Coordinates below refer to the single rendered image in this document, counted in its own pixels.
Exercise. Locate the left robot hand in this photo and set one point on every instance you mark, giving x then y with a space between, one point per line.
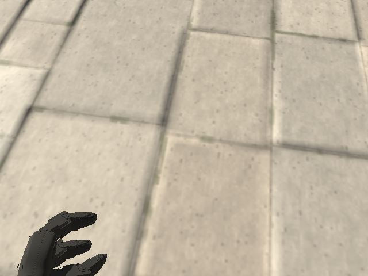
43 252

